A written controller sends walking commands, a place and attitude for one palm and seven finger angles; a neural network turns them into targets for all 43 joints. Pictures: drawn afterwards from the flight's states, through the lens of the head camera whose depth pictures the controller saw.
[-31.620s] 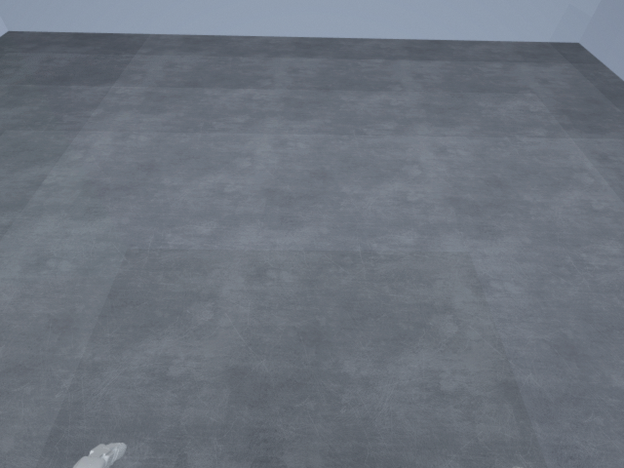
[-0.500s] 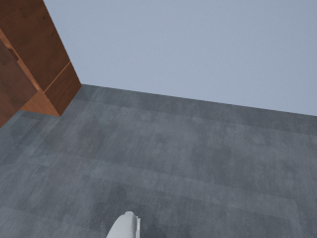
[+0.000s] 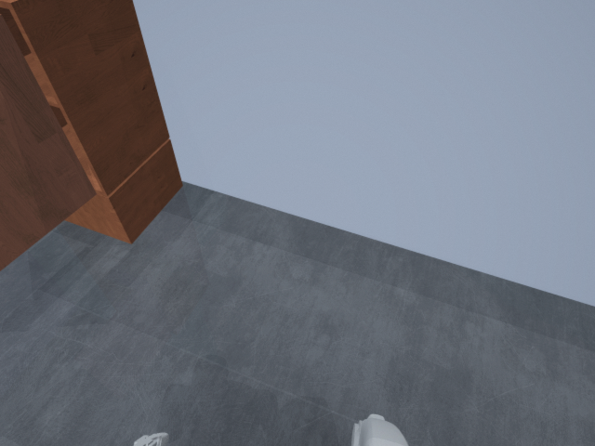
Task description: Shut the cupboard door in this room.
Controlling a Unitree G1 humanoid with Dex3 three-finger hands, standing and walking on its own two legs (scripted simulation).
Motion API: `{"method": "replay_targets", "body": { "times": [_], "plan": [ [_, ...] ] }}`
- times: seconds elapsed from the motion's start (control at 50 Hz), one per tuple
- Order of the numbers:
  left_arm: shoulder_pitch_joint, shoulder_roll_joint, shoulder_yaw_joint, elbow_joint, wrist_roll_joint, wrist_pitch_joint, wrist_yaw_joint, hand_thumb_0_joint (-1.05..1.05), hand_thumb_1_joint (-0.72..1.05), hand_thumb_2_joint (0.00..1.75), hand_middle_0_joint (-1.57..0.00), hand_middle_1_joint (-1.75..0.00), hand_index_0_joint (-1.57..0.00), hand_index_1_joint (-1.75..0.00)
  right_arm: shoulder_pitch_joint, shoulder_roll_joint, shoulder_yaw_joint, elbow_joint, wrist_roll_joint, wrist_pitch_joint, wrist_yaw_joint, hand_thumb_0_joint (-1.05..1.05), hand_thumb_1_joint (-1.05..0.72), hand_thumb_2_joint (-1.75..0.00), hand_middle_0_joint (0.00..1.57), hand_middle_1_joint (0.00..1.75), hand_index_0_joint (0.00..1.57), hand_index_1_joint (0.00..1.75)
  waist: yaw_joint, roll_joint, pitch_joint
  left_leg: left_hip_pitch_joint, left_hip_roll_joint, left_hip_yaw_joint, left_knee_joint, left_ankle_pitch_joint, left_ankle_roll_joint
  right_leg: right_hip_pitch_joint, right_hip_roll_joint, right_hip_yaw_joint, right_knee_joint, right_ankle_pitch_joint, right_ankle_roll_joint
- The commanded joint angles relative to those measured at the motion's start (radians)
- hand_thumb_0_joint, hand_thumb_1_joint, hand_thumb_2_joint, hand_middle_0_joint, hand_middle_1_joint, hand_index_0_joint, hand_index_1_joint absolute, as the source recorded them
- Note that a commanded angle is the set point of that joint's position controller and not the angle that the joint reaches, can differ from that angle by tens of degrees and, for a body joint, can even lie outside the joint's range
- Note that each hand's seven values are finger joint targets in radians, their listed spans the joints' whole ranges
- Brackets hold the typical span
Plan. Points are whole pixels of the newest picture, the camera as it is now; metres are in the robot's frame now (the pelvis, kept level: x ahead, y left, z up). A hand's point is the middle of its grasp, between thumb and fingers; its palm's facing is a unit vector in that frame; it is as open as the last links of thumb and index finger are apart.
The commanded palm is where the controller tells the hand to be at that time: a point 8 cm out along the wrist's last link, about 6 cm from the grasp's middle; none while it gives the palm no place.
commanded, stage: walk to a spot facing it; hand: left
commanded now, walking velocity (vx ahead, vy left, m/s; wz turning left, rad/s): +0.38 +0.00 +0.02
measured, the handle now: out of the picture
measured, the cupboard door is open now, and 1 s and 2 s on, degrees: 85 85 85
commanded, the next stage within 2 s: turn to face it in 0.66 s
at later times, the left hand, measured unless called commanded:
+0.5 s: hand (223, 412) +0.20 +0.13 -0.17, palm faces +0.14 -0.96 -0.22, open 7.2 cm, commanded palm none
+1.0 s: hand (179, 305) +0.39 +0.25 -0.18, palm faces +0.37 -0.91 -0.19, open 7.4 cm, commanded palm none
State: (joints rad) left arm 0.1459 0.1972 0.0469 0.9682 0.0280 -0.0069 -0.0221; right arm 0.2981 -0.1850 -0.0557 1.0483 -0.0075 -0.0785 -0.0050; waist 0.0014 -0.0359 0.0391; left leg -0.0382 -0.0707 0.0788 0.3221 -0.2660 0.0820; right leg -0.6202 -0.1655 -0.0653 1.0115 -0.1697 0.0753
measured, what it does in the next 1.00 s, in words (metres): walks ahead, turning left: right foot, then left foot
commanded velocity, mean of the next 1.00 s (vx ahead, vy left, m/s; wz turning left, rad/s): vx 0.24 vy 0.00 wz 0.39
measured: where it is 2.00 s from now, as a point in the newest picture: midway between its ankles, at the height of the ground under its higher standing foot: (293, 389)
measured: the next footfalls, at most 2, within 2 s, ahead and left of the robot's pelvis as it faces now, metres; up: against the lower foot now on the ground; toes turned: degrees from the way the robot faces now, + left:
right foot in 0.20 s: +0.25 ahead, -0.15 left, +0.00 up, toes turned -7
left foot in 0.74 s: +0.43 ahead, +0.12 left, +0.00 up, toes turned +21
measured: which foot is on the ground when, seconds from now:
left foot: down 0.00-0.20, up 0.22-0.72, down 0.74-1.00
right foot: up 0.00-0.18, down 0.20-0.74, up 0.76-1.00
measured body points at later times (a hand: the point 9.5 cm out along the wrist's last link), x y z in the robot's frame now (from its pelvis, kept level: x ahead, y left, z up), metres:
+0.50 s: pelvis +0.22 -0.06 +0.00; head +0.23 -0.07 +0.45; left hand +0.20 +0.18 -0.15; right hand +0.26 -0.29 -0.16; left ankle +0.26 +0.10 -0.66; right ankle +0.21 -0.15 -0.74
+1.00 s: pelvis +0.38 +0.04 +0.00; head +0.40 +0.07 +0.44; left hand +0.37 +0.30 -0.16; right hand +0.53 -0.16 -0.14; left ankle +0.39 +0.10 -0.74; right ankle +0.45 -0.11 -0.65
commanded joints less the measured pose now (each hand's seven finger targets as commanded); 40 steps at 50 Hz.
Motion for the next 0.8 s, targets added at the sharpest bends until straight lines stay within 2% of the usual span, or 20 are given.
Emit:
{"method": "replay_targets", "body": {
  "times": [0.0,0.1,0.12,0.16,0.18,0.2,0.22,0.26,0.3,0.34,0.38,0.48,0.56,0.62,0.66,0.68,0.7,0.72,0.74,0.78],
  "plan": [
    [-0.098,0.049,0.004,-0.088,-0.006,-0.019,-0.004,0.00,0.90,0.90,-0.20,-0.30,-0.20,-0.30,0.122,-0.122,-0.021,-0.009,-0.008,-0.016,-0.015,0.00,-0.90,-0.90,0.20,0.30,0.20,0.30,-0.043,0.099,0.087,0.039,0.315,-0.186,-0.119,0.454,0.101,-0.073,0.005,0.002,-0.161,0.033,-0.013],
    [-0.138,0.044,0.004,-0.110,-0.011,-0.035,-0.007,0.00,0.90,0.90,-0.20,-0.30,-0.20,-0.30,0.151,-0.138,-0.020,0.026,-0.017,-0.010,-0.021,0.00,-0.90,-0.90,0.20,0.30,0.20,0.30,-0.042,0.121,0.072,0.063,0.326,-0.176,-0.042,0.598,0.083,0.089,0.061,-0.029,-0.369,-0.033,-0.068],
    [-0.082,0.055,0.006,-0.097,-0.012,-0.041,-0.005,0.00,0.90,0.90,-0.20,-0.30,-0.20,-0.30,0.145,-0.147,-0.021,0.031,-0.015,-0.008,-0.021,0.00,-0.90,-0.90,0.20,0.30,0.20,0.30,-0.012,0.112,0.040,0.071,0.313,-0.156,0.029,0.721,0.072,0.175,0.091,-0.052,-0.411,-0.048,-0.082],
    [0.192,0.110,0.025,-0.011,-0.005,-0.059,0.003,0.00,0.90,0.90,-0.20,-0.30,-0.20,-0.30,0.126,-0.154,-0.022,0.033,-0.006,-0.008,-0.017,0.00,-0.90,-0.90,0.20,0.30,0.20,0.30,0.109,0.035,-0.099,-0.046,0.247,-0.113,0.343,0.752,0.015,0.554,0.111,-0.044,-0.517,0.051,-0.109],
    [0.345,0.207,0.051,0.037,0.009,-0.074,0.016,0.00,0.90,0.90,-0.20,-0.30,-0.20,-0.30,0.154,-0.106,-0.015,0.018,0.005,-0.010,-0.006,0.00,-0.90,-0.90,0.20,0.30,0.20,0.30,0.153,-0.158,-0.229,-0.302,0.133,-0.038,0.657,0.390,-0.031,0.850,-0.130,0.218,-0.541,0.146,-0.180],
    [0.406,0.276,0.062,0.071,-0.009,-0.068,0.023,0.00,0.90,0.90,-0.20,-0.30,-0.20,-0.30,0.182,-0.078,-0.008,0.001,0.009,-0.008,-0.007,0.00,-0.90,-0.90,0.20,0.30,0.20,0.30,0.124,-0.259,-0.299,-0.486,0.015,-0.054,0.931,-0.266,-0.058,0.933,-0.336,0.535,-0.633,0.302,-0.272],
    [0.330,0.252,0.060,0.054,-0.020,-0.063,0.025,0.00,0.90,0.90,-0.20,-0.30,-0.20,-0.30,0.146,-0.099,-0.014,0.010,0.010,0.003,-0.009,0.00,-0.90,-0.90,0.20,0.30,0.20,0.30,0.115,-0.133,-0.215,-0.503,0.085,-0.135,1.029,-0.249,-0.039,0.806,-0.329,0.500,-0.689,0.106,-0.292],
    [0.168,0.157,0.038,0.024,-0.021,-0.064,0.026,0.00,0.90,0.90,-0.20,-0.30,-0.20,-0.30,0.049,-0.058,-0.020,0.008,0.001,0.017,0.007,0.00,-0.90,-0.90,0.20,0.30,0.20,0.30,0.060,-0.029,-0.016,-0.549,0.159,-0.139,1.028,-0.079,-0.037,0.546,-0.246,0.353,-0.770,-0.129,-0.208],
    [0.114,0.085,0.015,0.017,-0.015,-0.072,0.027,0.00,0.90,0.90,-0.20,-0.30,-0.20,-0.30,0.080,-0.014,-0.014,0.022,-0.012,0.046,0.013,0.00,-0.90,-0.90,0.20,0.30,0.20,0.30,0.000,-0.055,0.041,-0.491,0.180,-0.126,0.973,0.020,-0.057,0.369,-0.168,0.181,-0.812,-0.131,-0.155],
    [0.133,0.060,0.009,0.033,-0.010,-0.076,0.029,0.00,0.90,0.90,-0.20,-0.30,-0.20,-0.30,0.111,-0.005,-0.014,0.035,-0.016,0.066,0.016,0.00,-0.90,-0.90,0.20,0.30,0.20,0.30,-0.019,-0.094,0.041,-0.487,0.185,-0.103,0.926,0.052,-0.077,0.331,-0.141,0.090,-0.836,-0.130,-0.144],
    [0.154,0.051,0.012,0.046,-0.006,-0.085,0.032,0.00,0.90,0.90,-0.20,-0.30,-0.20,-0.30,0.100,0.000,-0.019,0.026,-0.019,0.075,0.021,0.00,-0.90,-0.90,0.20,0.30,0.20,0.30,-0.031,-0.092,0.046,-0.522,0.194,-0.093,0.881,0.095,-0.093,0.332,-0.132,0.044,-0.859,-0.107,-0.149],
    [0.225,0.065,0.011,0.080,-0.005,-0.100,0.036,0.00,0.90,0.90,-0.20,-0.30,-0.20,-0.30,-0.075,-0.002,-0.017,-0.047,-0.016,0.068,0.038,0.00,-0.90,-0.90,0.20,0.30,0.20,0.30,-0.003,-0.050,0.082,-0.620,0.223,-0.061,0.670,0.130,-0.111,0.450,-0.155,-0.023,-0.863,0.028,-0.177],
    [0.293,0.084,0.012,0.104,-0.003,-0.093,0.038,0.00,0.90,0.90,-0.20,-0.30,-0.20,-0.30,-0.226,0.007,-0.001,-0.101,-0.012,0.055,0.052,0.00,-0.90,-0.90,0.20,0.30,0.20,0.30,0.047,-0.064,0.100,-0.595,0.195,0.001,0.451,0.108,-0.098,0.554,-0.167,-0.086,-0.813,0.198,-0.172],
    [0.313,0.106,0.018,0.109,-0.002,-0.084,0.040,0.00,0.90,0.90,-0.20,-0.30,-0.20,-0.30,-0.262,-0.009,0.002,-0.125,-0.014,0.048,0.054,0.00,-0.90,-0.90,0.20,0.30,0.20,0.30,0.054,-0.071,0.079,-0.534,0.173,0.028,0.365,0.062,-0.070,0.623,-0.194,-0.105,-0.750,0.319,-0.168],
    [0.301,0.129,0.023,0.109,-0.003,-0.079,0.040,0.00,0.90,0.90,-0.20,-0.30,-0.20,-0.30,-0.190,-0.039,-0.004,-0.117,-0.017,0.040,0.046,0.00,-0.90,-0.90,0.20,0.30,0.20,0.30,0.013,-0.062,0.017,-0.390,0.131,0.054,0.301,0.019,-0.047,0.640,-0.202,-0.140,-0.596,0.514,-0.155],
    [0.280,0.145,0.023,0.103,-0.007,-0.079,0.039,0.00,0.90,0.90,-0.20,-0.30,-0.20,-0.30,-0.076,-0.067,-0.015,-0.090,-0.023,0.035,0.041,0.00,-0.90,-0.90,0.20,0.30,0.20,0.30,-0.048,-0.046,-0.056,-0.223,0.088,0.073,0.235,0.059,-0.034,0.604,-0.174,-0.194,-0.420,0.583,-0.127],
    [0.275,0.138,0.022,0.087,-0.015,-0.078,0.034,0.00,0.90,0.90,-0.20,-0.30,-0.20,-0.30,0.070,-0.140,-0.032,-0.056,-0.028,0.031,0.031,0.00,-0.90,-0.90,0.20,0.30,0.20,0.30,-0.113,0.057,-0.181,0.069,0.133,-0.002,0.185,0.168,-0.005,0.443,-0.120,-0.219,-0.176,0.450,-0.085],
    [0.297,0.077,0.016,0.049,-0.028,-0.077,0.018,0.00,0.90,0.90,-0.20,-0.30,-0.20,-0.30,0.176,-0.262,-0.063,-0.038,-0.030,0.023,0.017,0.00,-0.90,-0.90,0.20,0.30,0.20,0.30,-0.135,0.332,-0.290,0.326,0.429,-0.414,0.154,0.432,0.116,0.115,0.064,-0.214,0.150,-0.239,-0.016],
    [0.236,0.078,0.005,0.018,-0.022,-0.073,0.026,0.00,0.90,0.90,-0.20,-0.30,-0.20,-0.30,0.205,-0.299,-0.066,-0.019,-0.004,0.032,0.005,0.00,-0.90,-0.90,0.20,0.30,0.20,0.30,-0.143,0.314,-0.330,0.363,0.517,-0.509,0.092,0.647,0.185,0.006,0.084,-0.061,0.287,-0.441,-0.029],
    [0.133,0.064,0.013,0.003,-0.021,-0.057,0.034,0.00,0.90,0.90,-0.20,-0.30,-0.20,-0.30,0.058,-0.236,-0.052,-0.058,-0.002,0.029,-0.008,0.00,-0.90,-0.90,0.20,0.30,0.20,0.30,-0.096,0.149,-0.152,0.091,0.476,-0.407,0.047,0.607,0.171,-0.019,0.025,0.003,0.348,-0.338,-0.020]
  ]
}}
